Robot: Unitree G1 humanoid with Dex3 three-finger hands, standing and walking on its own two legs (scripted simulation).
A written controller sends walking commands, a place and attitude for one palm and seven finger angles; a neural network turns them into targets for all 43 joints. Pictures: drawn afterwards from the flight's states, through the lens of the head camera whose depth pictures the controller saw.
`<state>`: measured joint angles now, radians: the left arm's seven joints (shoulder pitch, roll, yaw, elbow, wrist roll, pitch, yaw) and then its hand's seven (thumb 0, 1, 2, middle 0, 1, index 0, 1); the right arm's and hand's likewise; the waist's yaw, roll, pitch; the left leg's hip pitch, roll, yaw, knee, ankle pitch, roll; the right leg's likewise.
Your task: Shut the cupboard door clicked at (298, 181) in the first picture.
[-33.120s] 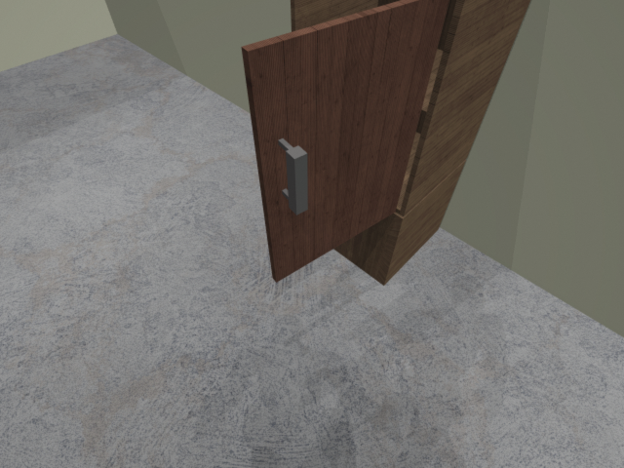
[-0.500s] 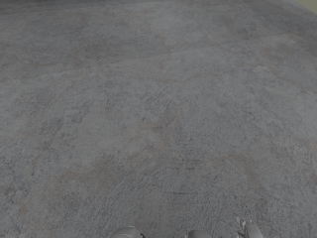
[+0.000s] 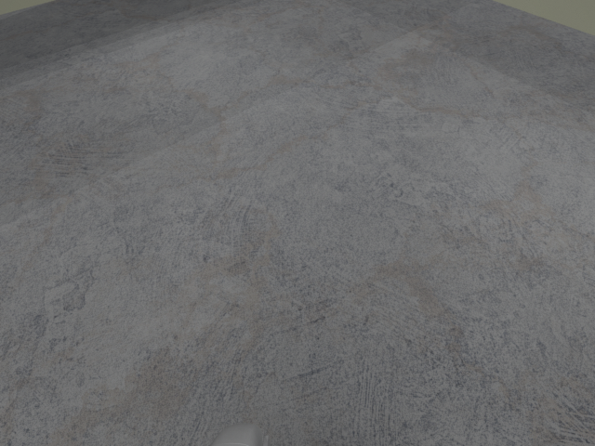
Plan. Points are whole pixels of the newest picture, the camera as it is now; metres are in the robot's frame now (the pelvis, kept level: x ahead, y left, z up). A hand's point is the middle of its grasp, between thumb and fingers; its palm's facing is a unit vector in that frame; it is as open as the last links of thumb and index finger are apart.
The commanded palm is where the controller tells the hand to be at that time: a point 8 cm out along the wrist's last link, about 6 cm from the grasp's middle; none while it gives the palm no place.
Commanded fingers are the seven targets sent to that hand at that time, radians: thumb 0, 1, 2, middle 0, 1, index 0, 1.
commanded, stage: turn to face it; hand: left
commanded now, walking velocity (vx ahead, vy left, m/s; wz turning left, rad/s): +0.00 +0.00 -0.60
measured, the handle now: out of the picture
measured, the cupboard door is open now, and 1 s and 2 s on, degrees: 55 55 55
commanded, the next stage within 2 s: none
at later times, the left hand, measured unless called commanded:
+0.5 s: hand (158, 425) +0.16 +0.23 -0.15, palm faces -0.26 -0.94 -0.22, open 7.4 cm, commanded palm none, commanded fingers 0.00 0.90 0.90 -0.20 -0.30 -0.20 -0.30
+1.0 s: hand (208, 432) +0.16 +0.16 -0.16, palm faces -0.51 -0.83 -0.22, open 7.4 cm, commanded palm none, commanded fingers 0.00 0.90 0.90 -0.20 -0.30 -0.20 -0.30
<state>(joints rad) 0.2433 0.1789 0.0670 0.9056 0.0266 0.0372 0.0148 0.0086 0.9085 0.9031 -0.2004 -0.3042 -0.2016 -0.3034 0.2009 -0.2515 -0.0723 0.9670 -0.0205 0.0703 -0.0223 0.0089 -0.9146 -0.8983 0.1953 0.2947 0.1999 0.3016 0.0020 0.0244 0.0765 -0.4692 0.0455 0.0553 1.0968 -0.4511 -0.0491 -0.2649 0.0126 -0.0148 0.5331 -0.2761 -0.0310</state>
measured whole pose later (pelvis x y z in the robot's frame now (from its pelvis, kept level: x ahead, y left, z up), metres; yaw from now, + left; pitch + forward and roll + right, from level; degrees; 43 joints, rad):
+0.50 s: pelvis +0.00 +0.05 +0.01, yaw -18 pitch +0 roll -2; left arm 0.16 0.27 0.10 0.87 0.02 0.09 -0.04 0.01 0.91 0.90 -0.20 -0.30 -0.20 -0.30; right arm 0.23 -0.18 -0.02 0.90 -0.04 0.01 -0.02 0.01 -0.90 -0.90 0.20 0.30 0.21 0.30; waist 0.00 -0.01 0.08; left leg -0.23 0.12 0.17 0.49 -0.25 0.00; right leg -0.45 -0.03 -0.03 1.00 -0.43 0.06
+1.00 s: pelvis +0.00 +0.03 +0.00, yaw -34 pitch +2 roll +0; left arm 0.22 0.20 0.06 0.89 0.03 0.05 -0.01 0.01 0.90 0.90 -0.20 -0.30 -0.20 -0.30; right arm 0.15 -0.24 -0.05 0.89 -0.02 0.06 -0.01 0.01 -0.91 -0.90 0.20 0.29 0.20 0.30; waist 0.02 -0.01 0.08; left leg -0.44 0.04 0.00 0.86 -0.41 -0.09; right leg -0.27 0.05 0.09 0.49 -0.25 -0.02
